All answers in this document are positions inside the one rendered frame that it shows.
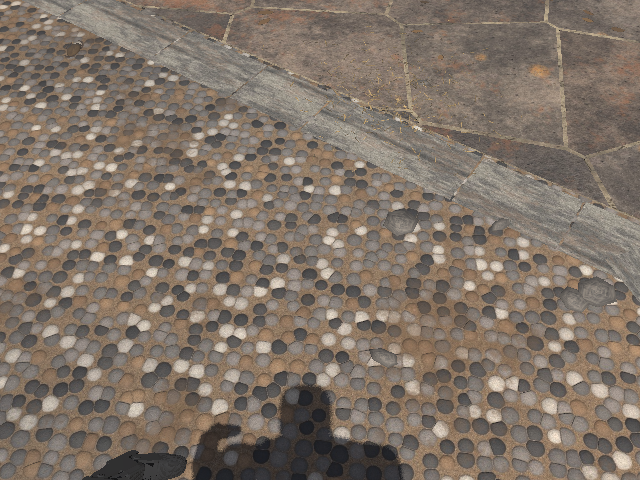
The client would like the robot left hand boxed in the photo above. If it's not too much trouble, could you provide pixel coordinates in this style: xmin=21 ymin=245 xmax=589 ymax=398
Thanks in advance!
xmin=82 ymin=450 xmax=187 ymax=480

